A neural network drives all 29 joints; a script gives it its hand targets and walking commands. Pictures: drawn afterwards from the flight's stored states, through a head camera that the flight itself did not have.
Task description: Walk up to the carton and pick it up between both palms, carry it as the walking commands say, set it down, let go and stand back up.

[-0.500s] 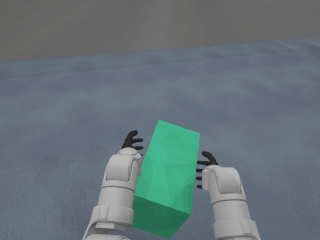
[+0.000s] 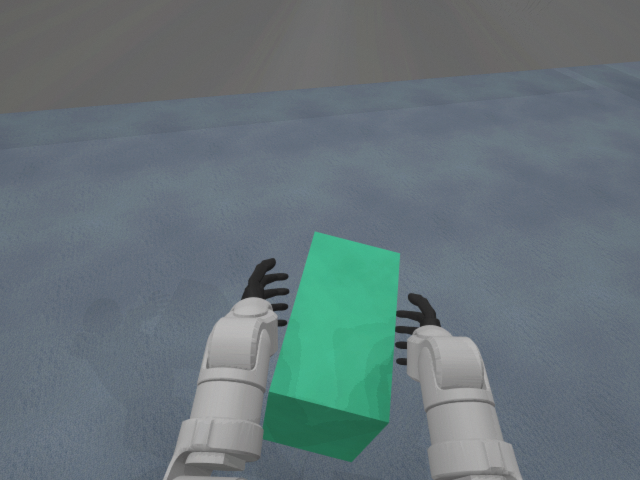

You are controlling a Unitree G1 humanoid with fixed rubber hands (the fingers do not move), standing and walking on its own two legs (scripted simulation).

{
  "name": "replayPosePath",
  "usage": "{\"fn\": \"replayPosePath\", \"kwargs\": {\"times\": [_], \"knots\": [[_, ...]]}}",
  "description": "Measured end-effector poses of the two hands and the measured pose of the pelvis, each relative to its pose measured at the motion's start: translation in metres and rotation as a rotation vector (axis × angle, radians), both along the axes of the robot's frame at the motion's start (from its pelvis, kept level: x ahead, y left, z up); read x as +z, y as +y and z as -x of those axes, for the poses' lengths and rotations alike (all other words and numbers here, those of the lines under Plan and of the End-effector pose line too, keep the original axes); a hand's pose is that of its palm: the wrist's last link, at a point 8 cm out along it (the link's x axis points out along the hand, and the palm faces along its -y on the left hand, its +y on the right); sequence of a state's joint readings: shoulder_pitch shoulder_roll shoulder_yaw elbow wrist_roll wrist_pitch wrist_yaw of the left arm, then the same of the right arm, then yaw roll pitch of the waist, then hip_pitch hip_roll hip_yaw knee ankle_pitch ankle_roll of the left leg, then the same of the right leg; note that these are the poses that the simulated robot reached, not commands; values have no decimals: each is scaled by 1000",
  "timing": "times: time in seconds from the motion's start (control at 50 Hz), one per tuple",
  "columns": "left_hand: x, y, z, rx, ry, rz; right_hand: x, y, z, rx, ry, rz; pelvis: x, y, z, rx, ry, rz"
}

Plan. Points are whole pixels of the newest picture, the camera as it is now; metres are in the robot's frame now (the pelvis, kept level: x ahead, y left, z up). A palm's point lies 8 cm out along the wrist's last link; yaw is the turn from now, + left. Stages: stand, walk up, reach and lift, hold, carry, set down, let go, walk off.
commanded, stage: carry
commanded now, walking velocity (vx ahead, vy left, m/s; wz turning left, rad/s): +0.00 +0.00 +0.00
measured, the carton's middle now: (332, 343) +0.36 +0.00 -0.05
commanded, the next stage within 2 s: none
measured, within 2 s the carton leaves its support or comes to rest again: neither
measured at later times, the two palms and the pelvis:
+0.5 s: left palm (253, 313) +0.32 +0.11 +0.08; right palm (429, 346) +0.30 -0.11 +0.05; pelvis +0.00 +0.00 +0.00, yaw +0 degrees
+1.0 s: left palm (253, 313) +0.32 +0.11 +0.08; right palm (430, 344) +0.30 -0.11 +0.06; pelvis +0.00 +0.00 +0.00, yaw +0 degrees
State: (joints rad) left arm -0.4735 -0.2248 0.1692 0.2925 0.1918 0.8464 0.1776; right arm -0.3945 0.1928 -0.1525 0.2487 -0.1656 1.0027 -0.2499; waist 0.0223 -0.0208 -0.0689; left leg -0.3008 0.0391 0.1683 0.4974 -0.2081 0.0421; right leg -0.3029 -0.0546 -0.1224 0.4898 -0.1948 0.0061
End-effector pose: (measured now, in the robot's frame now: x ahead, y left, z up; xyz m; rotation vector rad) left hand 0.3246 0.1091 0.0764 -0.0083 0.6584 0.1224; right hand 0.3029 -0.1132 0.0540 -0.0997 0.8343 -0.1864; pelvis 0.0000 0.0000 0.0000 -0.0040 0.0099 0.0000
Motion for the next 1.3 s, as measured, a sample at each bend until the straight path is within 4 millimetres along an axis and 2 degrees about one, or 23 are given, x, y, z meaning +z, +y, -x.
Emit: {"fn": "replayPosePath", "kwargs": {"times": [1.3], "knots": [[1, 3, 4, -11, -29, 11, 3, -2, 0, 23, -60, -24, 0, 0, 2, 1, -4, 0]]}}
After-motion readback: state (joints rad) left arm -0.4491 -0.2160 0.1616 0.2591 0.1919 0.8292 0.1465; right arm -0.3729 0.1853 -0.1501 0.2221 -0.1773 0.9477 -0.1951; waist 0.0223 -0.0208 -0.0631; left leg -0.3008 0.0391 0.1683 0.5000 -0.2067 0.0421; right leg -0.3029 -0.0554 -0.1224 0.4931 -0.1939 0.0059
